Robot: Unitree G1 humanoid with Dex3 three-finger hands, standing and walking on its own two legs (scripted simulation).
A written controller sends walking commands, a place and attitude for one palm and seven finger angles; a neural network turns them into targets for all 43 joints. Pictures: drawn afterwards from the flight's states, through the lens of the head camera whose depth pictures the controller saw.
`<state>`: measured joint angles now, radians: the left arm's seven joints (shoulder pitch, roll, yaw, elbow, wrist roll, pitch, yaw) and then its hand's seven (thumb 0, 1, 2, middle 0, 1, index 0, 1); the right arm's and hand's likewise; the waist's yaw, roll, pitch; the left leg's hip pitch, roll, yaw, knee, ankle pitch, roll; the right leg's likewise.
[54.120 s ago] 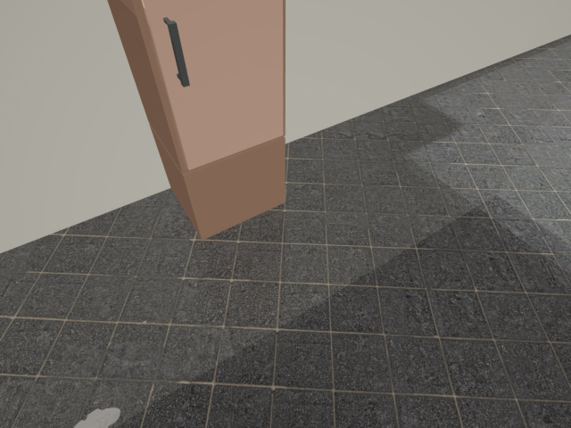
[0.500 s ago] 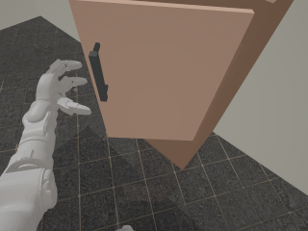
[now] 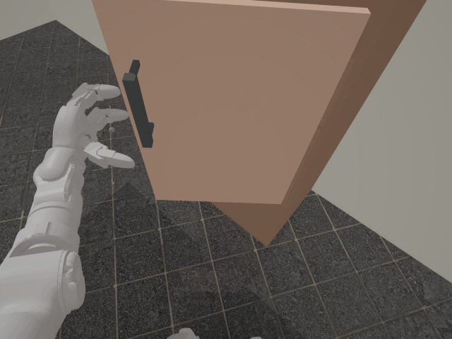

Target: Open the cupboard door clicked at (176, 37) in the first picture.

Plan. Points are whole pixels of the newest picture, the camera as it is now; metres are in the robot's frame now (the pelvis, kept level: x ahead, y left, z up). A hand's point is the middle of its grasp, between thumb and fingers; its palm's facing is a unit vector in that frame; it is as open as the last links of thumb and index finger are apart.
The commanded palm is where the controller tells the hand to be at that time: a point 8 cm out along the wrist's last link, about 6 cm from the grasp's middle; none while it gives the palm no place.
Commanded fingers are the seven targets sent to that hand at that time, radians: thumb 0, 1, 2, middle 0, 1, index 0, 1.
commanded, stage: slide the fingers in behind the handle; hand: left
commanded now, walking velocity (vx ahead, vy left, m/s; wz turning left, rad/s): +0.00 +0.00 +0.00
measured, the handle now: (142, 107) +0.51 +0.15 +0.10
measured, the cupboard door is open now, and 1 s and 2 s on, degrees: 39 40 40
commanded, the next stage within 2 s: close the thumb around the handle in 1.42 s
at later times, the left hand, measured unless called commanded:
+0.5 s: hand (130, 133) +0.45 +0.16 +0.10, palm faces -0.03 -1.00 +0.01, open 14.0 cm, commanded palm +0.42 +0.21 +0.10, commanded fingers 0.00 -0.50 0.30 -0.30 -1.20 -0.30 -1.20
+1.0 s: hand (151, 130) +0.45 +0.12 +0.11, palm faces -0.02 -1.00 +0.01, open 14.0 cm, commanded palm +0.43 +0.17 +0.10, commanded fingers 0.00 -0.50 0.30 -0.30 -1.20 -0.30 -1.20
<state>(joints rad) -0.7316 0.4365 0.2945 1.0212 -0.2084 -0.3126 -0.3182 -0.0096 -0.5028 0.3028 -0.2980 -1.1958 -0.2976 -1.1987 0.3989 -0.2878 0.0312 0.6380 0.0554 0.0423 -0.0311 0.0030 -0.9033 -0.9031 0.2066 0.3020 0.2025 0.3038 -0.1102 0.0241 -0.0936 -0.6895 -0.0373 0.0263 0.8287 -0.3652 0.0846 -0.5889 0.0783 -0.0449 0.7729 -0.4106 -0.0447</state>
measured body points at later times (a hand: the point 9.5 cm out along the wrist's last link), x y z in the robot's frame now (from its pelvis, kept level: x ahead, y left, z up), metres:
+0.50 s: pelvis +0.00 -0.01 +0.00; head +0.05 +0.00 +0.45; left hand +0.44 +0.21 +0.10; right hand +0.05 -0.27 -0.11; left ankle +0.02 +0.06 -0.70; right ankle -0.02 -0.10 -0.70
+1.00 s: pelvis +0.00 -0.02 +0.00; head +0.05 -0.02 +0.45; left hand +0.44 +0.18 +0.11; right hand +0.03 -0.28 -0.12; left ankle +0.02 +0.06 -0.70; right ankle -0.02 -0.10 -0.70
